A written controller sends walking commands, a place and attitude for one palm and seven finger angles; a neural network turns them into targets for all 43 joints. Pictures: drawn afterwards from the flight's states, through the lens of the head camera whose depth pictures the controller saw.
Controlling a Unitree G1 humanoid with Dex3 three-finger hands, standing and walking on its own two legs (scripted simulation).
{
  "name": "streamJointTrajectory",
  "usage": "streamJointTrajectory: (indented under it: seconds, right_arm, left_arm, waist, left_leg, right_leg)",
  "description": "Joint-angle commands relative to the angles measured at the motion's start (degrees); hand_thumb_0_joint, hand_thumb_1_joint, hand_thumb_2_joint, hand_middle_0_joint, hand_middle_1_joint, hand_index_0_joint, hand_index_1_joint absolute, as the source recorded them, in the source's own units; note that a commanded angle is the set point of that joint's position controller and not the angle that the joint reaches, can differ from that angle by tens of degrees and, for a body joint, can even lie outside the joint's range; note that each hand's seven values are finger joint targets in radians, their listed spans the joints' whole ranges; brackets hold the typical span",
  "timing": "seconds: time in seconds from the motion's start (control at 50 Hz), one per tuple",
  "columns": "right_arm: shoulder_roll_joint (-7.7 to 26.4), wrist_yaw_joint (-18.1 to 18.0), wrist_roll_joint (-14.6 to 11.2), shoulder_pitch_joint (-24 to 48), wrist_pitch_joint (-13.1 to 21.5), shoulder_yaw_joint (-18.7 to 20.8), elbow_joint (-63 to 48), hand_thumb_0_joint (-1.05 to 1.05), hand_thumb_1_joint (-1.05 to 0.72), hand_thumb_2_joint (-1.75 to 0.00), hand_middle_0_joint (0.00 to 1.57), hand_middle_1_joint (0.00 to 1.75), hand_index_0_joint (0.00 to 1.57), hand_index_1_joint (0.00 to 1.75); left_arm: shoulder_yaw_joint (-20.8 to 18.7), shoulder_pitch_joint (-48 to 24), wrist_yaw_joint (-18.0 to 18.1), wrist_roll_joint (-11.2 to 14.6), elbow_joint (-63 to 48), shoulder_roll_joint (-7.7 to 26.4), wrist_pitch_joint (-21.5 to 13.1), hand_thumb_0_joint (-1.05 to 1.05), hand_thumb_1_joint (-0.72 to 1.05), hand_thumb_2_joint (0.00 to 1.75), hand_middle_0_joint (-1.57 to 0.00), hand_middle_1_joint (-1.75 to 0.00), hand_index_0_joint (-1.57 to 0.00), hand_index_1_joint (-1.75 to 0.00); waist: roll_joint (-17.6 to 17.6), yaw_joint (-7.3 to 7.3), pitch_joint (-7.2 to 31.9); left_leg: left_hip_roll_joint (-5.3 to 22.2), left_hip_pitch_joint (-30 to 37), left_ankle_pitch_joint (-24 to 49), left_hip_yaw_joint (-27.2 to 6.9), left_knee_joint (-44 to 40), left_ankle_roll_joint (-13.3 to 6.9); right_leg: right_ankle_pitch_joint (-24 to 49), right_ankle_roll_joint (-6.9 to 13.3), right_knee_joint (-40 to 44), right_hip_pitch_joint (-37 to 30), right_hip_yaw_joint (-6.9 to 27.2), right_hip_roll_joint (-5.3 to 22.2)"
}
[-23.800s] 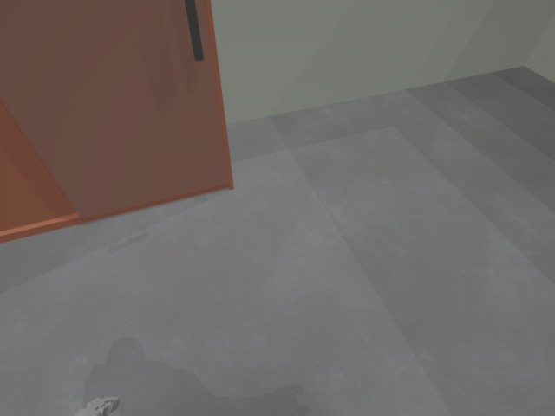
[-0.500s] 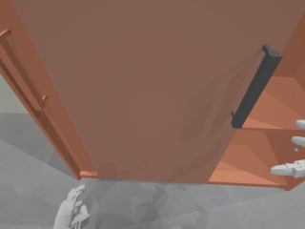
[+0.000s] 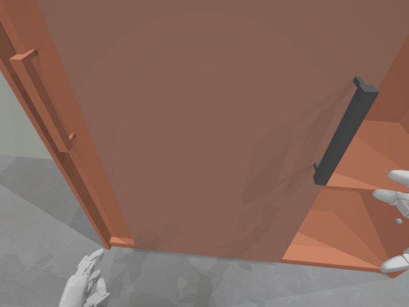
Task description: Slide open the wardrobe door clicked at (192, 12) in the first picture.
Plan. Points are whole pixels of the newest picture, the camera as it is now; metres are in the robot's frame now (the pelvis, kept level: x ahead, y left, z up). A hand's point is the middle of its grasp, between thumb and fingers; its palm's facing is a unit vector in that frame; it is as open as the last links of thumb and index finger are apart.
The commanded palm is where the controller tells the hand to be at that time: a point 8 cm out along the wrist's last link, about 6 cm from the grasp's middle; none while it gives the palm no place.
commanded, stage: draw the hand back to the body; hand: right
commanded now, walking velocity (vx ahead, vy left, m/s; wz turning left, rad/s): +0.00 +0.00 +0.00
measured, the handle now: (336, 136) +0.47 -0.31 +0.10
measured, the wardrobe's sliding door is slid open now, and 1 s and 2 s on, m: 0.53 0.53 0.53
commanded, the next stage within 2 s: step back with the hand held close in 1.10 s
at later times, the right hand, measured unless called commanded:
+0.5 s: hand (393, 214) +0.22 -0.27 +0.16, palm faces +0.43 +0.83 -0.35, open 11.1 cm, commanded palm +0.17 -0.31 +0.18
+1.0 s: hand (358, 198) +0.24 -0.23 +0.17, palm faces +0.37 +0.85 -0.38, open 7.5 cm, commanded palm +0.20 -0.26 +0.19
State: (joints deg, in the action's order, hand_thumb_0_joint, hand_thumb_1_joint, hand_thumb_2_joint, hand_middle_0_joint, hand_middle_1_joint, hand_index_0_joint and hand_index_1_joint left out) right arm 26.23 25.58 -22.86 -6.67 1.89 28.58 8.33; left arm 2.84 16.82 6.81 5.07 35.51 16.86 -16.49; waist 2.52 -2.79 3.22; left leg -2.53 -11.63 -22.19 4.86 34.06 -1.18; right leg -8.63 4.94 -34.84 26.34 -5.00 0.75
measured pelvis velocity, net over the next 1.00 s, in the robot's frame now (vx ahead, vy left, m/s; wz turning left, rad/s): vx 0.04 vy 0.02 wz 0.08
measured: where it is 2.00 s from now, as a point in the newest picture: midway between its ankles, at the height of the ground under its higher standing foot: outside the picture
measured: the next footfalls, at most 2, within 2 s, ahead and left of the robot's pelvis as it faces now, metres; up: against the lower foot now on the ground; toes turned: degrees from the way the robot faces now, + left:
none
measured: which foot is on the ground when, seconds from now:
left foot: down 0.00-1.00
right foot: down 0.00-1.00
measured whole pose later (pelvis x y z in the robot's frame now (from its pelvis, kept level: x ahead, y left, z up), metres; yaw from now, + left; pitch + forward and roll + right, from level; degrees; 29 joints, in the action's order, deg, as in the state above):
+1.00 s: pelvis +0.04 +0.02 +0.02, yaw +4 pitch -4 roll +0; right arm 20.7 -5.2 -5.3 -26.7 4.5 18.6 -22.3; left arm 1.9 10.2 3.7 0.3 37.3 13.0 -6.9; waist 2.4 -4.7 -0.9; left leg -3.0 2.7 -17.5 -0.2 19.0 -2.7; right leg -6.4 3.0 -21.6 11.2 -3.6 -1.7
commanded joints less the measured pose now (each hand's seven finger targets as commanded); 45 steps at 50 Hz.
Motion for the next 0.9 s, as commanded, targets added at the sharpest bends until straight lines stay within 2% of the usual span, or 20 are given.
streamJointTrajectory:
  seconds: [0.0,0.02,0.04,0.06,0.08,0.12,0.14,0.16,0.18,0.24,0.32,0.34,0.44,0.48,0.5,0.58,0.7,0.78,0.8,0.88]
  right_arm:
    - [15.60,-2.38,-0.57,12.52,2.33,3.85,-19.07,0.00,0.37,-0.29,0.24,1.04,0.24,1.04]
    - [21.22,-13.91,9.48,14.73,4.75,5.54,-20.87,0.00,0.33,-0.31,0.24,1.02,0.24,1.02]
    - [12.13,-18.98,10.66,9.78,4.98,0.02,-19.20,0.00,0.30,-0.32,0.24,1.00,0.24,1.00]
    - [10.31,-22.56,12.45,7.64,5.33,-1.01,-21.23,0.00,0.26,-0.34,0.24,0.98,0.24,0.98]
    - [10.75,-25.15,13.63,7.06,6.00,-0.92,-24.35,0.00,0.22,-0.36,0.24,0.96,0.24,0.96]
    - [11.39,-29.07,15.72,4.54,6.22,0.06,-30.46,0.00,0.15,-0.39,0.24,0.92,0.24,0.92]
    - [7.69,-30.30,16.20,0.80,5.87,-2.76,-30.42,0.00,0.12,-0.41,0.24,0.89,0.24,0.89]
    - [8.90,-31.26,16.86,0.50,5.85,-1.60,-30.57,0.00,0.08,-0.43,0.23,0.87,0.23,0.87]
    - [8.73,-31.82,17.01,-1.73,5.81,-1.71,-28.61,0.00,0.04,-0.44,0.23,0.85,0.23,0.85]
    - [5.32,-32.68,17.54,-1.79,5.88,-4.77,-29.70,0.00,-0.07,-0.50,0.23,0.79,0.23,0.79]
    - [8.56,-33.56,18.66,-1.74,6.52,-1.45,-35.05,0.00,-0.21,-0.57,0.22,0.70,0.22,0.70]
    - [5.53,-33.42,18.37,-4.52,6.31,-3.80,-35.17,0.00,-0.25,-0.58,0.22,0.68,0.22,0.68]
    - [4.95,-32.93,18.15,-7.65,6.97,-4.30,-36.37,0.00,-0.43,-0.67,0.22,0.58,0.22,0.58]
    - [7.30,-33.07,18.67,-6.48,7.44,-2.41,-38.95,0.00,-0.50,-0.71,0.21,0.53,0.21,0.53]
    - [5.30,-33.18,18.45,-8.84,7.25,-3.65,-39.87,0.00,-0.54,-0.73,0.21,0.51,0.21,0.51]
    - [5.49,-32.60,18.07,-14.53,7.49,-2.94,-38.80,0.00,-0.68,-0.80,0.21,0.43,0.21,0.43]
    - [4.37,-32.52,17.85,-14.96,7.91,-4.51,-44.71,0.00,-0.90,-0.90,0.20,0.30,0.20,0.30]
    - [6.05,-32.31,17.62,-15.47,7.36,-2.46,-41.23,0.00,-0.90,-0.90,0.20,0.30,0.20,0.30]
    - [3.98,-32.16,17.28,-16.20,7.14,-3.99,-41.65,0.00,-0.90,-0.90,0.20,0.30,0.20,0.30]
    - [5.70,-31.75,17.59,-14.61,6.84,-3.22,-42.77,0.00,-0.90,-0.90,0.20,0.30,0.20,0.30]
  left_arm:
    - [-2.10,-9.03,1.28,-0.24,-9.51,6.29,-4.51,0.00,0.90,0.90,-0.20,-0.30,-0.20,-0.30]
    - [-2.28,-9.67,0.10,-2.88,-7.65,6.49,-3.39,0.00,0.90,0.90,-0.20,-0.30,-0.20,-0.30]
    - [-2.19,-10.36,-0.04,-2.96,-7.21,5.94,-2.90,0.00,0.90,0.90,-0.20,-0.30,-0.20,-0.30]
    - [-2.30,-10.30,-0.23,-2.82,-7.25,5.87,-2.27,0.00,0.90,0.90,-0.20,-0.30,-0.20,-0.30]
    - [-2.46,-10.16,-0.37,-2.88,-7.09,6.01,-1.77,0.00,0.90,0.90,-0.20,-0.30,-0.20,-0.30]
    - [-2.53,-9.63,-0.85,-3.43,-6.84,6.11,-1.01,0.00,0.90,0.90,-0.20,-0.30,-0.20,-0.30]
    - [-2.62,-9.78,-1.01,-3.71,-6.77,5.19,-0.58,0.00,0.90,0.90,-0.20,-0.30,-0.20,-0.30]
    - [-2.56,-10.09,-1.23,-3.69,-6.76,5.46,0.03,0.00,0.90,0.90,-0.20,-0.30,-0.20,-0.30]
    - [-2.63,-10.14,-1.17,-3.66,-6.56,5.34,0.78,0.00,0.90,0.90,-0.20,-0.30,-0.20,-0.30]
    - [-2.55,-12.62,-1.27,-3.39,-6.68,4.02,2.46,0.00,0.90,0.90,-0.20,-0.30,-0.20,-0.30]
    - [-2.39,-12.69,-1.31,-4.13,-6.58,4.23,3.08,0.00,0.90,0.90,-0.20,-0.30,-0.20,-0.30]
    - [-2.48,-13.06,-1.32,-4.23,-6.73,3.41,3.30,0.00,0.90,0.90,-0.20,-0.30,-0.20,-0.30]
    - [-2.68,-14.46,-1.85,-3.98,-7.13,3.22,4.25,0.00,0.90,0.90,-0.20,-0.30,-0.20,-0.30]
    - [-2.70,-14.27,-1.84,-4.22,-6.90,3.80,4.04,0.00,0.90,0.90,-0.20,-0.30,-0.20,-0.30]
    - [-2.90,-14.06,-1.76,-4.34,-7.07,3.15,4.02,0.00,0.90,0.90,-0.20,-0.30,-0.20,-0.30]
    - [-3.17,-14.15,-2.17,-4.27,-7.21,3.32,4.31,0.00,0.90,0.90,-0.20,-0.30,-0.20,-0.30]
    - [-3.40,-14.30,-2.33,-4.49,-7.49,2.64,4.42,0.00,0.90,0.90,-0.20,-0.30,-0.20,-0.30]
    - [-3.53,-14.06,-2.25,-4.53,-7.23,3.04,5.33,0.00,0.90,0.90,-0.20,-0.30,-0.20,-0.30]
    - [-3.60,-14.19,-2.19,-4.51,-7.42,2.50,5.71,0.00,0.90,0.90,-0.20,-0.30,-0.20,-0.30]
    - [-3.51,-14.08,-2.30,-4.61,-7.49,2.93,6.23,0.00,0.90,0.90,-0.20,-0.30,-0.20,-0.30]
  waist:
    - [6.61,-0.12,5.62]
    - [7.30,-0.98,-0.54]
    - [7.38,0.58,-2.77]
    - [6.48,0.36,-1.61]
    - [4.27,0.06,1.68]
    - [6.32,-0.18,7.89]
    - [5.26,-0.03,6.39]
    - [3.99,-0.32,7.11]
    - [0.10,-0.29,6.00]
    - [2.95,0.21,-1.65]
    - [4.74,-0.95,3.83]
    - [4.21,-0.85,1.59]
    - [2.12,-0.82,-3.53]
    - [3.61,-1.28,-0.79]
    - [4.48,-1.12,-1.09]
    - [-0.94,-1.57,-2.11]
    - [3.07,-1.21,-2.57]
    - [-0.20,-1.53,-3.49]
    - [-0.18,-1.26,-3.71]
    - [1.51,-1.64,-0.08]
  left_leg:
    - [-0.11,-14.84,1.68,-3.54,-9.37,0.89]
    - [0.88,-17.77,-1.39,-6.41,-14.26,-0.61]
    - [1.77,-17.77,-2.95,-5.10,-13.29,-0.81]
    - [1.73,-15.44,-2.62,-4.81,-12.87,-0.88]
    - [1.57,-11.89,-0.19,-4.77,-13.17,-1.04]
    - [1.77,-6.98,5.19,-4.80,-12.23,-1.39]
    - [1.71,-6.00,6.07,-4.64,-11.88,-1.33]
    - [1.54,-5.70,6.34,-4.78,-12.81,-1.17]
    - [1.35,-4.81,5.85,-4.76,-13.89,-0.99]
    - [1.44,-6.10,-0.03,-5.38,-15.57,-0.42]
    - [1.35,-1.37,6.00,-5.09,-15.51,-1.11]
    - [1.40,-1.18,6.05,-4.98,-15.59,-1.00]
    - [1.63,-2.44,0.79,-5.60,-18.12,-0.47]
    - [1.58,-0.86,3.71,-5.51,-17.91,-0.67]
    - [1.75,0.06,4.48,-5.57,-17.61,-0.81]
    - [1.71,-1.23,4.26,-5.45,-19.95,-0.57]
    - [2.25,-1.13,6.04,-6.16,-20.35,-0.60]
    - [2.19,-1.64,7.17,-5.93,-21.49,-0.41]
    - [2.32,-1.31,8.12,-6.27,-21.27,-0.36]
    - [2.37,-0.31,12.32,-6.13,-20.89,-0.36]
  right_leg:
    - [-13.03,-2.07,9.55,-21.59,11.88,1.97]
    - [-19.04,-3.22,11.94,-18.86,13.52,1.61]
    - [-24.44,-4.02,14.31,-18.76,14.81,2.51]
    - [-26.91,-4.02,15.82,-19.51,15.71,2.89]
    - [-25.30,-3.50,15.85,-19.90,14.98,2.61]
    - [-17.25,-3.72,15.79,-23.85,15.03,2.73]
    - [-14.88,-3.86,16.02,-24.19,14.87,3.10]
    - [-14.19,-3.80,16.46,-25.11,14.29,2.94]
    - [-14.46,-3.53,17.05,-23.99,13.65,2.96]
    - [-22.73,-3.84,20.29,-22.54,13.52,3.39]
    - [-15.41,-3.94,20.36,-26.04,13.43,3.03]
    - [-14.11,-4.07,20.45,-25.78,13.16,3.24]
    - [-19.90,-3.76,21.88,-24.01,12.11,3.08]
    - [-18.09,-3.63,21.54,-25.13,11.97,2.85]
    - [-15.54,-3.66,21.11,-25.11,11.64,2.88]
    - [-11.74,-3.25,19.73,-25.87,9.68,2.64]
    - [-6.40,-3.02,17.70,-27.23,8.34,2.22]
    - [-3.74,-2.75,16.96,-27.07,7.31,2.04]
    - [-1.67,-2.60,16.47,-27.24,6.94,1.95]
    - [3.12,-2.40,15.23,-29.39,6.41,1.74]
